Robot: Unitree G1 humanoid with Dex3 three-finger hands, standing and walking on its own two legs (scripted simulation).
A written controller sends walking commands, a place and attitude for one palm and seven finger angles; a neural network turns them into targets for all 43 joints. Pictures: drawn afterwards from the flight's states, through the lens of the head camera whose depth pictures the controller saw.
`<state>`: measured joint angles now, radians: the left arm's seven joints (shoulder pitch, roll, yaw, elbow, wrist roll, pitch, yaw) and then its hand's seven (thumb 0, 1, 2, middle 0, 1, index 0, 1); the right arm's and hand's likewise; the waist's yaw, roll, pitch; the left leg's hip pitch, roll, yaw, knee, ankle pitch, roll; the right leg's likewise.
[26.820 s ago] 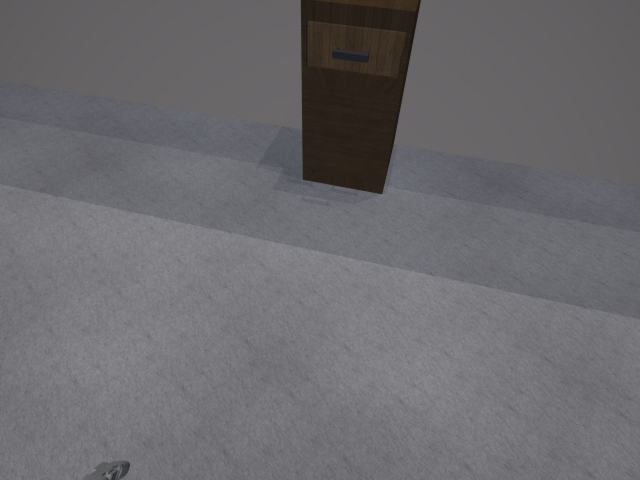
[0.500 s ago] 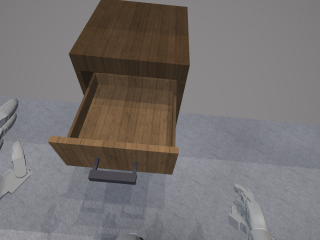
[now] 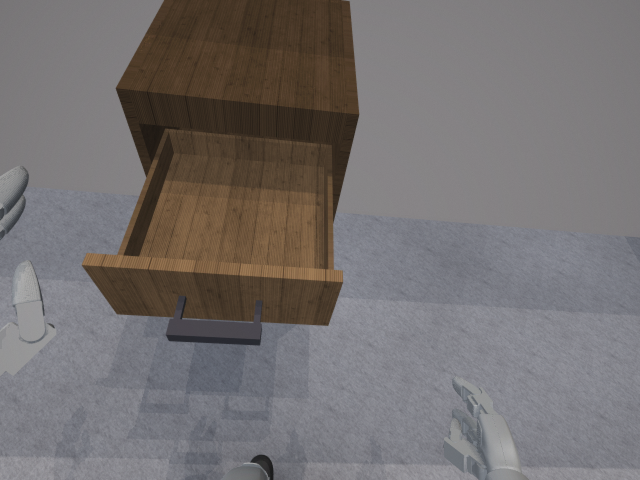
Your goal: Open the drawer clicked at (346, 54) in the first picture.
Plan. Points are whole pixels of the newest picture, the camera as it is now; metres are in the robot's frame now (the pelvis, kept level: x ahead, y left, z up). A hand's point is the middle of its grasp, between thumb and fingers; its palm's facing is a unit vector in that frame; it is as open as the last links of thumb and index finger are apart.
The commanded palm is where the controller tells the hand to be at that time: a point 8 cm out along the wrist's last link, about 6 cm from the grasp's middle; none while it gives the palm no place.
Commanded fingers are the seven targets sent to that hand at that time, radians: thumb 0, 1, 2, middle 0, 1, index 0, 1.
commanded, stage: step back with the hand held close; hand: left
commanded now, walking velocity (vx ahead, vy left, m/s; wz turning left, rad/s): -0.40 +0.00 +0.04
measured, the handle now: (218, 318) +0.34 +0.17 -0.10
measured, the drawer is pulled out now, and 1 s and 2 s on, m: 0.30 0.30 0.30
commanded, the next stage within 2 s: stop stepping back and stand still in 0.14 s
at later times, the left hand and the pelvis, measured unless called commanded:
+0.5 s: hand out of the picture +0.11 +0.17 +0.15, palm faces +0.26 -0.81 -0.52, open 7.5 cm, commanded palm +0.03 +0.22 +0.18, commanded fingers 0.00 0.90 0.90 -0.20 -0.30 -0.20 -0.30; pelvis -0.10 -0.06 +0.00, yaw +1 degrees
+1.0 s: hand out of the picture +0.03 +0.13 +0.17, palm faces +0.35 -0.79 -0.51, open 7.5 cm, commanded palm -0.03 +0.19 +0.18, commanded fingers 0.00 0.90 0.90 -0.20 -0.30 -0.20 -0.30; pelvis -0.14 -0.10 -0.01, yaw +4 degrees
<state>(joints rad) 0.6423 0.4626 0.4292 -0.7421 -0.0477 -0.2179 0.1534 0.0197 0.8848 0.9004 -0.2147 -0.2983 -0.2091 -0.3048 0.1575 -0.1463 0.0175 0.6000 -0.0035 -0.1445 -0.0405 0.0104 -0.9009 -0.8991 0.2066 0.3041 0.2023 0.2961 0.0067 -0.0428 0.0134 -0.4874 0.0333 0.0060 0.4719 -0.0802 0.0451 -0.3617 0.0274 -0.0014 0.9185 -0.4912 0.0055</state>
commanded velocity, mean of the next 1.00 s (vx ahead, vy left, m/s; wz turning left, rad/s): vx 0.01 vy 0.10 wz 0.01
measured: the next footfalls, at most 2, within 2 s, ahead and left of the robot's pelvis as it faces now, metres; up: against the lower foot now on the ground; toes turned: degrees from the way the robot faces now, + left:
right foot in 0.16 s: -0.13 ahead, -0.14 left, +0.00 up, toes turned -2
left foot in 0.36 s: -0.04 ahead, +0.02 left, +0.00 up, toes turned +2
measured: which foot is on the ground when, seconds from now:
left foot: down 0.00-0.18, up 0.20-0.34, down 0.36-0.64, up 0.66-0.86, down 0.88-1.00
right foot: up 0.00-0.14, down 0.16-0.36, up 0.38-0.58, down 0.60-1.00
